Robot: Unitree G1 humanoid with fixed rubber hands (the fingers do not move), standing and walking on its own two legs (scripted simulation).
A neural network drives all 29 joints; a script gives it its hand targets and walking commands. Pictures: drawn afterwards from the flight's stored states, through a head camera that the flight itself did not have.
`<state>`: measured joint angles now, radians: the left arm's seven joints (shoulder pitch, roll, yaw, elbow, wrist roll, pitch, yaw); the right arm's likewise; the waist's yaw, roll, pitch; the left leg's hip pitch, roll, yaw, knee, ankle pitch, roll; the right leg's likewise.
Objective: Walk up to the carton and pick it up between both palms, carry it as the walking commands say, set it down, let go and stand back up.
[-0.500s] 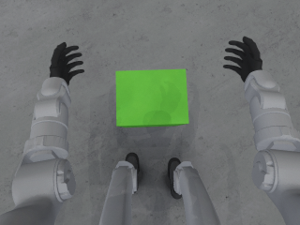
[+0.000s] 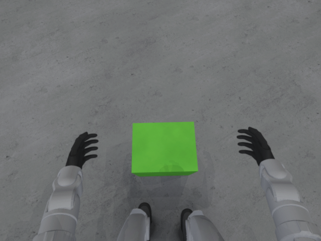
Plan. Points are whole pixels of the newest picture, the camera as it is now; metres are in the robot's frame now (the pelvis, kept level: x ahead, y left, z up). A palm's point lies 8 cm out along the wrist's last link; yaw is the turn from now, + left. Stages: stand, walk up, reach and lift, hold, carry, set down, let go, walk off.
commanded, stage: let go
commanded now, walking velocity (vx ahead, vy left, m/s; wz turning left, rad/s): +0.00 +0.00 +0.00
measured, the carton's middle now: (163, 152) +0.41 +0.00 -0.58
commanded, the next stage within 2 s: stand in 0.74 s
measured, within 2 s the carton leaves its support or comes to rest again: neither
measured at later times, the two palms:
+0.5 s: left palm (55, 224) +0.18 +0.23 -0.02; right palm (290, 215) +0.19 -0.23 -0.02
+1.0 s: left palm (30, 231) +0.17 +0.29 -0.04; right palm (314, 223) +0.17 -0.29 -0.03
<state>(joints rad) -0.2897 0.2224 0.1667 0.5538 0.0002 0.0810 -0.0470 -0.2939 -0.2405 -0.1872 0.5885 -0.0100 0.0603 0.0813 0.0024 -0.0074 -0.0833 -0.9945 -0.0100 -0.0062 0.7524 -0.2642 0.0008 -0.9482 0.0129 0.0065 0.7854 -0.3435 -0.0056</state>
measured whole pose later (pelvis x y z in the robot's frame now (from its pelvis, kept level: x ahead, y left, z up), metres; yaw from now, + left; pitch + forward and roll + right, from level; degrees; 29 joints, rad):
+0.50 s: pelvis +0.03 +0.00 +0.05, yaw -1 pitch -2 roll +0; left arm 0.25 0.22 0.05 0.42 0.00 0.08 -0.07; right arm 0.24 -0.21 -0.04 0.42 -0.01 0.08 0.06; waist 0.01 -0.01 0.09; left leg -0.16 -0.01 0.00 0.44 -0.24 0.00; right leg -0.11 0.01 0.02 0.45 -0.30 -0.01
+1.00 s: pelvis +0.04 +0.00 +0.04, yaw -1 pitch -1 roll +0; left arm 0.22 0.34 0.05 0.64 0.04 0.04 0.00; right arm 0.19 -0.33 -0.05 0.70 -0.04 0.02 0.00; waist 0.00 -0.01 0.01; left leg -0.20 -0.01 0.00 0.50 -0.28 0.01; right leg -0.14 0.01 0.02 0.47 -0.32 0.00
